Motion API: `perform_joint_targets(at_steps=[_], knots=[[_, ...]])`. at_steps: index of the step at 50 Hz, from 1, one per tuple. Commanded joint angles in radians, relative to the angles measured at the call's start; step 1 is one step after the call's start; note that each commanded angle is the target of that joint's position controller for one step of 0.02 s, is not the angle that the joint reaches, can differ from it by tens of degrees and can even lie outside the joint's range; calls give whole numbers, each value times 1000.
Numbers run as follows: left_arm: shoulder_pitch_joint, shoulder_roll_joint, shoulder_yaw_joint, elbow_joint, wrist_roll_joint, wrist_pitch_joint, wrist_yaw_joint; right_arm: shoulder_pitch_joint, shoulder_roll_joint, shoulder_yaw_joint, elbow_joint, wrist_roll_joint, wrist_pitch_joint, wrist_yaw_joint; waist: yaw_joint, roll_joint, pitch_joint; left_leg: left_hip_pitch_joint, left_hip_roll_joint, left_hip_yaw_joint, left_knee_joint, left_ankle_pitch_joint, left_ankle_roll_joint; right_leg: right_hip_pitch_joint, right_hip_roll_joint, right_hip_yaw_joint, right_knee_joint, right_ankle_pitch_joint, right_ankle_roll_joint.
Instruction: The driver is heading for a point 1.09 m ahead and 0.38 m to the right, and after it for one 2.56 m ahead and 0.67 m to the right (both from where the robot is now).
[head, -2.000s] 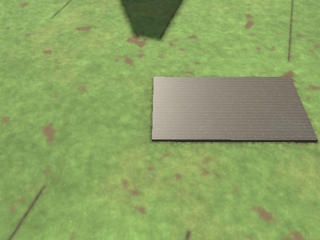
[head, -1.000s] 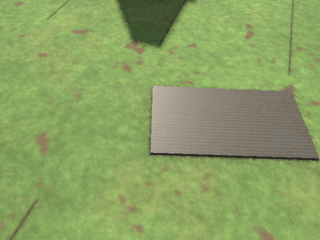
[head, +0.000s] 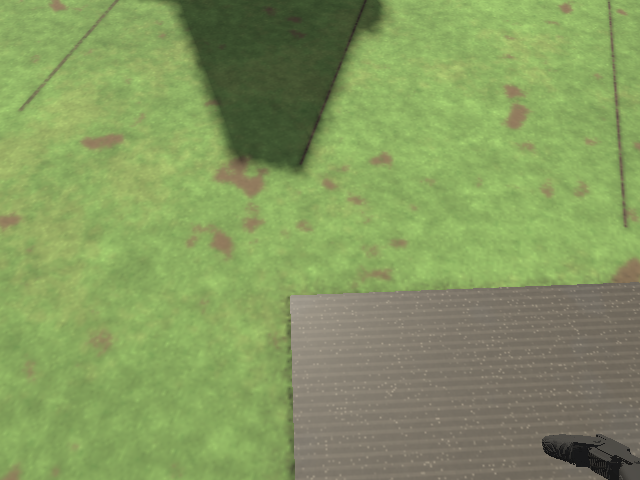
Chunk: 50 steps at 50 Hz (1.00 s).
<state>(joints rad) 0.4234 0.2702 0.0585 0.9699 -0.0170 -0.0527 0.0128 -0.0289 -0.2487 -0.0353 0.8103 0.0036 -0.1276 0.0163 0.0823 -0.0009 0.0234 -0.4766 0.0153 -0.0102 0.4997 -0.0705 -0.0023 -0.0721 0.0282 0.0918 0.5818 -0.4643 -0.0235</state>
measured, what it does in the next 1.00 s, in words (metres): walks ahead, turning right: right foot, then left foot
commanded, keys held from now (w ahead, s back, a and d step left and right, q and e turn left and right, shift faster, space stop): w+e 0.86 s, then w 0.14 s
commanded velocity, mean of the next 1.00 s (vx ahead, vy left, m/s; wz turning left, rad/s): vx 0.50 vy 0.00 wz -0.54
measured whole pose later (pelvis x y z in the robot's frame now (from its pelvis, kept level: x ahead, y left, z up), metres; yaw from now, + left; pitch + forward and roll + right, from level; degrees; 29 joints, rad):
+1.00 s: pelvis +0.51 -0.12 +0.01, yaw -35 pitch +1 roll +0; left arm 0.33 0.30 0.09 0.74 -0.01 -0.04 0.01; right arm 0.06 -0.28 -0.05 0.76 0.00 -0.11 0.03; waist 0.03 0.00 0.01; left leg -0.47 0.01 0.02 0.60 -0.16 0.00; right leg -0.16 0.05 0.14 0.68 -0.55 0.01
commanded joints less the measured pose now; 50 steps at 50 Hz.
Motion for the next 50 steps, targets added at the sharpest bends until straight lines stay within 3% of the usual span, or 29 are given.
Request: perform_joint_targets(at_steps=[1, 2, 3, 4, 5, 7, 10, 15, 20, 21, 23, 24, 25, 26, 27, 28, 29, 30, 31, 32, 34, 36, 40, 43, 46, 47, 48, 49, 50], knots=[[58, 57, -4, -109, -22, -35, -1, 400, -224, -69, 33, -9, 9, -9, -175, 264, -385, 873, 416, -718, -184, -344, 244, -669, -8, 54, 685, -120, -15], [-28, 133, 19, -129, -35, -35, 1, 331, -156, -50, 17, -6, 7, -11, -176, 178, -241, 742, 380, -556, -202, -342, 197, -715, -53, 55, 717, -36, -24], [-73, 130, 23, -138, -31, -30, 6, 264, -135, -42, 9, -7, 8, -10, -149, 107, -156, 601, 341, -422, -224, -238, 173, -683, -100, 27, 700, 50, -20], [-97, 118, 28, -145, -18, -26, 7, 220, -110, -36, 12, -11, 9, -8, -127, 86, -95, 490, 304, -331, -257, -153, 166, -650, -128, 24, 655, 110, -17], [-87, 98, 33, -149, -16, -15, 3, 199, -99, -33, 16, -19, 6, -8, -97, 115, -69, 417, 277, -252, -287, -101, 157, -598, -156, 28, 623, 148, -16], [-88, 56, 30, -162, -20, 7, -4, 188, -100, -38, 27, -17, 1, -9, -79, 116, -39, 350, 256, -149, -337, -35, 167, -568, -171, 8, 594, 182, -9], [-147, 47, 30, -205, -11, 24, -8, 209, -133, -52, 45, -16, -2, -18, -77, 70, -7, 349, 268, -53, -369, 63, 190, -631, -181, 13, 513, 268, 8], [-282, 34, 18, -258, -6, 19, -36, 244, -171, -63, 53, -14, 16, -31, -118, 50, 26, 395, 247, 104, -375, 116, 169, -627, -165, -48, 270, 465, 11], [-439, 30, 6, -339, -6, 21, -65, 325, -209, -75, 73, 9, 50, -33, -165, 46, 79, 533, 287, 171, -329, 171, 144, -647, -136, -130, 117, 391, -25], [-446, 37, 8, -353, -7, 23, -70, 328, -221, -79, 75, 14, 59, -33, -155, 58, 77, 559, 297, 183, -298, 248, 134, -629, -123, -145, 95, 338, -39], [-390, 74, 28, -358, -5, 27, -73, 311, -251, -87, 67, 20, 72, -38, -101, 95, 16, 585, 296, 221, -158, 593, 113, -495, -55, -203, 79, 249, -77], [-283, 108, 48, -334, -7, 29, -72, 298, -262, -90, 62, 23, 81, -40, -36, 99, -47, 570, 279, 244, -5, 736, 98, -354, -5, -230, 54, 238, -104], [-98, 173, 87, -282, -11, 31, -58, 296, -247, -82, 53, 20, 84, -43, 55, 61, -144, 445, 229, 276, 228, 707, 63, -71, 54, -234, -6, 293, -145], [34, 309, 132, -248, -19, 41, -38, 363, -166, -52, 10, -14, 67, -32, 60, -170, -265, 22, 153, 271, 611, 220, -5, 371, -165, 115, 7, 273, -269], [19, 317, 121, -275, -33, 37, -31, 355, -97, -20, -25, -21, 27, -8, 9, -241, -431, -251, -10, 72, 868, -500, -36, 557, -346, 607, -199, 21, -399], [43, 242, 92, -278, -8, 23, -37, 209, -164, -39, -49, 31, -6, 8, 74, -113, -399, -339, 25, -56, 912, -455, -1, 496, -366, 636, -317, 5, -350], [-25, 199, 77, -283, 3, 6, -41, 142, -169, -41, -68, 53, -18, 6, 49, -45, -246, -372, 60, -50, 853, -373, 25, 361, -332, 520, -312, 76, -302], [-115, 161, 63, -297, 2, -4, -44, 144, -162, -41, -64, 29, -20, -3, -7, 13, -152, -318, 98, -58, 759, -308, 26, 187, -292, 401, -310, 196, -276], [-185, 126, 51, -311, 8, -8, -39, 175, -170, -48, -50, 11, -10, -11, -59, -16, -122, -225, 129, -65, 688, -275, 21, 56, -252, 303, -322, 261, -255], [-226, 113, 45, -328, 16, -7, -35, 209, -167, -52, -43, 8, 5, -9, -94, -43, -100, -160, 137, -67, 655, -252, 15, -35, -219, 259, -344, 261, -246], [-236, 127, 46, -336, 12, -9, -24, 214, -146, -51, -48, -4, 28, -8, -115, -39, -74, -127, 113, -38, 591, -195, -17, -135, -188, 205, -377, 292, -251], [-211, 154, 54, -334, 9, -9, -10, 154, -122, -41, -72, -16, 39, -10, -104, -50, -45, -130, 87, -15, 471, -117, -51, -194, -171, 163, -395, 305, -252], [-146, 174, 61, -316, -2, -7, 6, 13, -100, -26, -112, -5, 36, 0, -54, -83, -29, -87, 35, -19, 202, 65, -78, -186, -148, 129, -363, 304, -208], [-113, 181, 65, -303, -11, -2, 8, -32, -123, -32, -134, 9, 30, 10, -44, -95, -30, -32, 20, -33, 110, 56, -74, -152, -174, 169, -315, 249, -186], [-140, 163, 60, -295, 2, -1, 5, 53, -165, -50, -115, 16, 20, 17, -93, -142, -52, 62, 33, -23, 92, -6, -36, -94, -214, 209, -256, 259, -157], [-154, 148, 55, -295, 7, 2, 3, 126, -176, -60, -94, 12, 18, 16, -131, -152, -66, 140, 23, 5, 76, -39, -18, -96, -201, 199, -202, 309, -140], [-157, 114, 43, -297, 14, 3, 1, 249, -198, -75, -55, 4, 17, 11, -186, -138, -110, 287, 5, 30, 51, -80, 3, -125, -142, 157, -54, 413, -110], [-142, 55, 20, -309, 26, 5, 1, 420, -240, -84, -24, -12, 13, 8, -247, -2, -228, 523, 148, -148, 17, -189, 55, -252, -66, 85, 284, 271, -57], [41, -23, 7, -327, -14, -8, -3, 390, -327, -95, -11, -35, 18, 20, -99, 407, -224, 670, 334, -711, -230, -490, 217, -597, 74, 27, 594, -123, -5]])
